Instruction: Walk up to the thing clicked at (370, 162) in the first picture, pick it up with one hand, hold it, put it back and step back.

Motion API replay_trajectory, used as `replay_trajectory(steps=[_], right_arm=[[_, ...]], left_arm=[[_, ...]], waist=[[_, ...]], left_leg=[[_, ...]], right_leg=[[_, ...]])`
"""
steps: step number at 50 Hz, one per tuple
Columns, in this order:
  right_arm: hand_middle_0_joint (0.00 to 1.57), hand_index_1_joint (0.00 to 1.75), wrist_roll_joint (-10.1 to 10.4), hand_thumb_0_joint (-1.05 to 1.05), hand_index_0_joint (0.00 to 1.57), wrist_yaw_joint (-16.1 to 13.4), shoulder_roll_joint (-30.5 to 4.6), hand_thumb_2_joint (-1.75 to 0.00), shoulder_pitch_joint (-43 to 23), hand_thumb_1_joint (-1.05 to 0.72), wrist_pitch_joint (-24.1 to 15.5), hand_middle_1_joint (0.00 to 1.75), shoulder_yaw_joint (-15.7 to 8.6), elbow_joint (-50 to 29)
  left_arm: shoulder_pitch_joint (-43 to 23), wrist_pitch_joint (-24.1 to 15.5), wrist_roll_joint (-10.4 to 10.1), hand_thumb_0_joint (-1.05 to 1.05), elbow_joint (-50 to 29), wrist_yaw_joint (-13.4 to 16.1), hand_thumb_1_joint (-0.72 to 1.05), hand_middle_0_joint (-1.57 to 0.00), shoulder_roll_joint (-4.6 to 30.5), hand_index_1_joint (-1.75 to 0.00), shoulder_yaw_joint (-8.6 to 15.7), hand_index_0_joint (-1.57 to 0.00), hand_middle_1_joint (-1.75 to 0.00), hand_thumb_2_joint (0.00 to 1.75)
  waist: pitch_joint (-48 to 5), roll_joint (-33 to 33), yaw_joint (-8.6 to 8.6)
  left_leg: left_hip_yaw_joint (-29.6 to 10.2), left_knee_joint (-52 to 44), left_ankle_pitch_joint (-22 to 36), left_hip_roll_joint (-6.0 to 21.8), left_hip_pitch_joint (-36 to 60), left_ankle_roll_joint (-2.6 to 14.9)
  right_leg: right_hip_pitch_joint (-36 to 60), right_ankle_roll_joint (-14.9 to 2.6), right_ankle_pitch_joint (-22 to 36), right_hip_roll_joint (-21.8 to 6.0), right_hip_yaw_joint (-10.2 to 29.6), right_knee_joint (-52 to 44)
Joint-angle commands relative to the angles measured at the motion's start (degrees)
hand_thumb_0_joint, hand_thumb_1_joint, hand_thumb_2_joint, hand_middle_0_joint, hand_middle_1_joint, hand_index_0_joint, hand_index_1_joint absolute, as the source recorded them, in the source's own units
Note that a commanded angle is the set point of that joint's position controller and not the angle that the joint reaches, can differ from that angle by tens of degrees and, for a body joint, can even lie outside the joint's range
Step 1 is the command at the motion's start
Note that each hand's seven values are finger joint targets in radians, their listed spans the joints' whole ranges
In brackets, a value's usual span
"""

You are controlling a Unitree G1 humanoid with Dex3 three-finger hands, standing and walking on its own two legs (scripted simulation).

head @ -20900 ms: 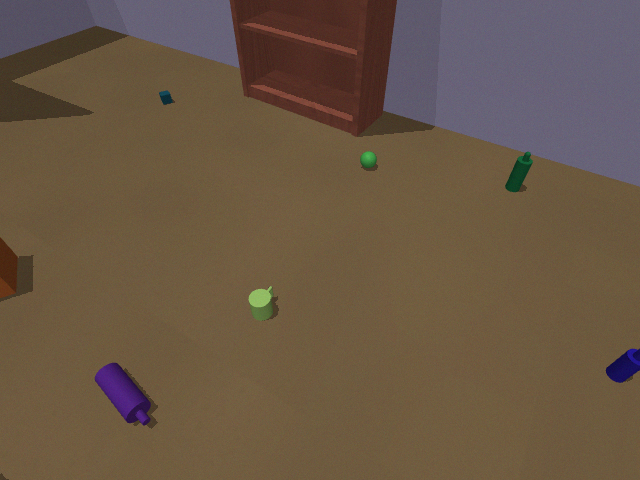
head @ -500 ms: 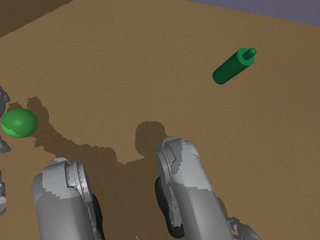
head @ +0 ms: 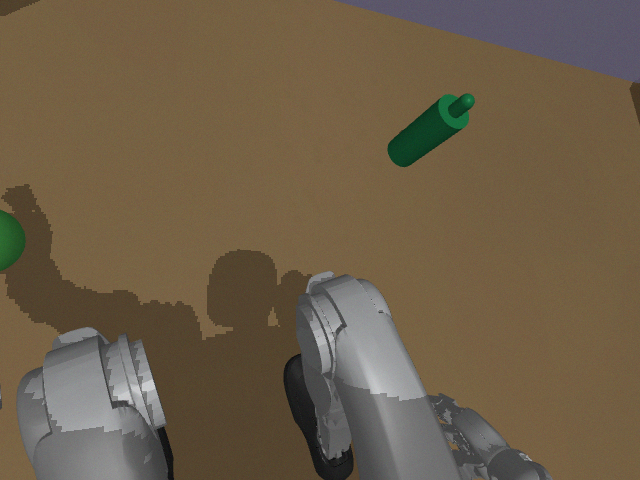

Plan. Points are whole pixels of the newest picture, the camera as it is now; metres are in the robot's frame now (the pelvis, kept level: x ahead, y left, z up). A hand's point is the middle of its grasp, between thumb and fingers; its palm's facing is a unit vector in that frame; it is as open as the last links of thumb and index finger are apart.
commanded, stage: rest palm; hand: left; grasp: from above
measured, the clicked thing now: out of the picture +0.45 +0.32 -0.25
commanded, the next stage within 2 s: close in 0.98 s
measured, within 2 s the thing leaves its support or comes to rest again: neither
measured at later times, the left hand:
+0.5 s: hand out of the picture +0.41 +0.32 -0.23, palm faces -0.43 -0.17 -0.88, open 14.0 cm
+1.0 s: hand out of the picture +0.43 +0.32 -0.24, palm faces -0.42 -0.16 -0.89, open 13.7 cm
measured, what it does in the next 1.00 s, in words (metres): stands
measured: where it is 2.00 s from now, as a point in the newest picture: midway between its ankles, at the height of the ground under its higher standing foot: (246, 467)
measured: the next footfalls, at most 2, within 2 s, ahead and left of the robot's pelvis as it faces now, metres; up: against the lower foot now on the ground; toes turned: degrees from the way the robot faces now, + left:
none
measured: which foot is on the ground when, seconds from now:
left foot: down 0.00-1.00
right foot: down 0.00-1.00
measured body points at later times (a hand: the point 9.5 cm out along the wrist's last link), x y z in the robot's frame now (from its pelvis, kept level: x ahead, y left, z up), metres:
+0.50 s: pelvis +0.00 +0.00 +0.00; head +0.25 +0.12 +0.36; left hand +0.43 +0.33 -0.17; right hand +0.08 -0.27 -0.07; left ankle +0.07 +0.14 -0.26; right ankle +0.10 -0.12 -0.26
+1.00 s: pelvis +0.00 +0.00 +0.00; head +0.27 +0.12 +0.35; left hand +0.45 +0.32 -0.18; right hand +0.08 -0.25 -0.08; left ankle +0.07 +0.14 -0.26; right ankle +0.10 -0.12 -0.26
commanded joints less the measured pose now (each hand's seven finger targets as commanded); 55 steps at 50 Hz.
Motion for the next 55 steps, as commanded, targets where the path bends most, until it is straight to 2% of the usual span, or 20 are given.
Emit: replay_trajectory(steps=[1,2,4,5,7,9,10,11,14,16,20,28,31,32,40,41,43,46,48,55], right_arm=[[0.20,0.30,0.58,0.00,0.20,0.04,-16.38,-0.90,11.26,-0.89,-2.02,0.30,-3.16,-0.79],[0.20,0.30,0.56,0.00,0.20,-0.02,-15.93,-0.90,11.17,-0.90,-1.85,0.30,-2.76,-0.96],[0.20,0.30,0.74,0.00,0.20,0.07,-16.12,-0.90,11.64,-0.90,-2.04,0.30,-2.52,-1.65],[0.20,0.30,0.93,0.00,0.20,-0.22,-16.74,-0.90,12.39,-0.90,-1.80,0.30,-2.52,-1.38],[0.20,0.30,0.90,0.00,0.20,-0.16,-15.99,-0.90,11.99,-0.90,-1.29,0.30,-1.79,-1.95],[0.20,0.30,0.70,0.00,0.20,-0.15,-16.20,-0.90,13.35,-0.90,-0.81,0.30,-1.43,-1.79],[0.20,0.30,0.94,0.00,0.20,0.02,-15.96,-0.90,12.15,-0.90,-0.98,0.30,-0.86,-2.33],[0.20,0.30,0.88,0.00,0.20,-0.20,-16.92,-0.90,13.20,-0.89,-0.59,0.30,-1.18,-1.51],[0.20,0.30,0.55,0.00,0.20,-0.02,-17.47,-0.90,13.97,-0.89,-0.20,0.30,-1.13,-1.09],[0.20,0.30,0.39,0.00,0.20,0.31,-16.70,-0.90,12.48,-0.89,-0.49,0.30,-0.84,-1.75],[0.20,0.30,-0.02,0.00,0.20,0.23,-18.19,-0.90,12.17,-0.89,-0.78,0.30,-1.13,-1.79],[0.20,0.30,-0.97,0.00,0.20,0.90,-18.73,-0.90,10.85,-0.89,-2.76,0.30,-1.25,-1.08],[0.20,0.30,-0.95,0.00,0.20,0.98,-18.99,-0.90,10.45,-0.89,-3.27,0.30,-1.07,-0.93],[0.20,0.30,-1.08,0.00,0.20,1.36,-18.99,-0.90,10.38,-0.89,-3.74,0.30,-0.90,-0.80],[0.20,0.30,-1.22,0.00,0.20,2.18,-18.85,-0.90,9.42,-0.90,-5.08,0.30,0.02,-0.88],[0.20,0.30,-1.42,0.00,0.20,2.44,-18.96,-0.90,9.81,-0.90,-5.40,0.30,0.33,-1.08],[0.20,0.30,-1.28,0.00,0.20,2.64,-19.31,-0.90,10.21,-0.90,-5.77,0.30,0.54,-1.35],[0.20,0.30,-1.06,0.00,0.20,2.62,-19.63,-0.90,10.41,-0.90,-6.18,0.30,0.41,-1.55],[0.20,0.30,-1.37,0.00,0.20,2.68,-19.00,-0.90,9.89,-0.90,-6.04,0.30,0.93,-2.08],[0.20,0.30,-1.14,0.00,0.20,2.17,-19.30,-0.90,10.86,-0.89,-4.87,0.30,0.70,-2.20]], left_arm=[[-14.18,1.14,-4.93,0.00,-6.06,-1.42,-0.46,-0.05,12.48,-1.02,0.20,-0.09,-1.06,0.89],[-11.41,1.01,-5.42,0.00,-6.28,-2.04,-0.46,-0.05,13.54,-1.04,0.73,-0.09,-1.08,0.89],[-10.04,0.38,-6.45,0.00,-7.08,-3.57,-0.46,-0.05,14.63,-1.03,1.58,-0.09,-1.07,0.89],[-7.76,0.16,-6.79,0.00,-7.00,-3.59,-0.46,-0.05,17.43,-1.03,4.39,-0.09,-1.07,0.89],[-7.40,-0.96,-7.63,0.00,-8.69,-4.37,-0.48,-0.05,16.28,-1.03,3.84,-0.08,-1.06,0.89],[-7.46,-2.10,-7.10,0.00,-9.96,-4.34,-0.49,-0.05,17.90,-1.02,5.26,-0.08,-1.05,0.91],[-8.87,-2.83,-6.95,0.00,-11.17,-4.52,-0.51,-0.06,16.79,-1.01,3.44,-0.07,-1.04,0.92],[-6.92,-3.41,-7.14,0.00,-11.83,-3.92,-0.51,-0.06,19.90,-1.01,6.81,-0.07,-1.03,0.94],[-6.73,-5.37,-5.66,0.00,-11.94,-2.80,-0.51,-0.06,21.49,-1.00,8.28,-0.07,-1.01,0.94],[-7.92,-6.27,-4.70,0.00,-11.49,-2.68,-0.51,-0.06,17.30,-0.99,4.62,-0.07,-1.00,0.94],[-7.60,-7.20,-3.62,0.00,-10.97,-0.86,-0.51,-0.07,18.44,-0.99,5.39,-0.07,-0.99,0.98],[-10.75,-5.72,-1.60,0.00,-6.32,1.91,-0.46,-0.08,15.19,-1.02,1.04,-0.09,-1.04,0.95],[-10.98,-4.89,-1.79,0.00,-7.17,2.98,-0.46,-0.07,16.13,-1.01,1.83,-0.09,-1.03,0.94],[-11.83,-4.46,-1.48,0.00,-5.46,3.00,-0.45,-0.07,15.07,-1.02,0.49,-0.09,-1.04,0.94],[-10.14,-2.77,-3.21,0.00,-4.27,3.85,-0.46,-0.07,16.16,-1.03,1.42,-0.09,-1.06,0.91],[-11.82,-2.58,-3.39,0.00,-3.84,3.53,-0.46,-0.07,15.60,-1.03,0.45,-0.09,-1.06,0.91],[-11.81,-2.20,-3.42,0.00,-3.73,3.12,-0.46,-0.07,16.78,-1.03,0.66,-0.09,-1.06,0.92],[-8.31,-1.93,-5.20,0.00,-2.50,2.66,-0.46,-0.08,18.45,-1.03,3.48,-0.09,-1.06,0.94],[-7.10,-1.98,-5.69,0.00,-2.31,2.10,-0.45,-0.08,16.74,-1.05,2.61,-0.10,-1.07,0.93],[-7.12,-3.08,-6.16,0.00,-4.90,0.26,-0.38,-0.11,19.66,-1.03,4.36,-0.15,-1.07,0.88]], waist=[[-34.79,21.10,-0.87],[-36.27,22.59,0.77],[-38.21,20.41,0.37],[-39.80,20.31,1.28],[-40.42,19.97,0.95],[-39.09,20.25,0.22],[-38.50,20.74,0.16],[-40.11,21.14,0.73],[-38.23,22.73,0.20],[-35.81,24.07,-0.68],[-33.87,24.21,-0.47],[-29.67,24.22,-2.08],[-31.91,25.95,-1.53],[-30.47,25.47,-2.70],[-31.84,26.11,-1.65],[-30.99,25.11,-3.11],[-31.22,24.67,-3.02],[-31.48,24.09,-1.58],[-31.96,23.53,-1.44],[-32.66,23.72,-1.65]], left_leg=[[6.21,-13.03,4.17,0.64,29.94,2.49],[6.56,-13.52,5.71,0.65,29.91,2.44],[6.58,-12.73,8.91,0.78,30.01,2.63],[6.56,-12.89,10.88,0.82,30.80,2.55],[6.46,-12.37,12.57,1.06,30.37,2.68],[6.56,-11.58,13.47,1.12,29.69,2.73],[6.56,-11.35,13.17,1.24,29.61,2.66],[6.51,-11.25,14.72,1.30,30.46,2.69],[6.00,-11.28,13.23,1.49,30.04,2.33],[5.51,-11.99,10.84,1.56,30.78,1.92],[5.10,-13.06,7.73,1.51,30.62,1.63],[4.56,-13.68,4.11,1.47,29.70,1.29],[4.51,-13.51,6.98,1.57,32.42,0.97],[4.34,-13.24,6.17,1.58,31.95,0.99],[4.60,-12.86,7.76,1.81,31.55,1.19],[4.52,-12.15,7.53,1.76,30.83,1.42],[4.65,-11.69,8.10,1.75,30.63,1.61],[4.21,-12.67,8.43,1.77,30.73,1.49],[4.23,-12.72,8.85,1.87,30.31,1.58],[3.87,-12.49,9.71,1.93,30.23,1.67]], right_leg=[[16.03,-4.47,10.68,0.58,-6.11,-15.08],[19.37,-4.65,11.87,1.05,-5.19,-15.47],[22.82,-4.27,15.21,1.30,-5.44,-15.16],[24.16,-4.13,17.17,1.30,-5.99,-15.02],[26.49,-3.93,19.57,1.58,-5.71,-15.09],[27.14,-3.62,21.23,1.55,-5.76,-15.00],[26.38,-3.74,21.02,1.67,-5.60,-14.91],[28.35,-3.57,22.71,1.85,-5.56,-15.34],[26.93,-3.88,21.06,1.90,-6.06,-14.60],[23.55,-4.37,18.34,2.11,-7.04,-13.98],[21.57,-4.52,15.01,2.17,-8.08,-14.50],[16.59,-4.78,11.56,2.14,-8.76,-14.18],[17.50,-4.62,14.20,1.96,-9.14,-13.55],[16.19,-4.65,13.76,1.82,-9.34,-12.87],[19.47,-4.58,15.32,2.38,-8.57,-13.88],[18.87,-4.33,15.34,2.20,-8.83,-13.64],[19.85,-4.20,16.11,2.23,-8.52,-13.87],[20.96,-4.28,15.64,2.18,-8.89,-13.95],[22.46,-4.28,16.22,2.66,-8.58,-14.09],[23.46,-4.20,17.17,2.40,-8.66,-14.17]])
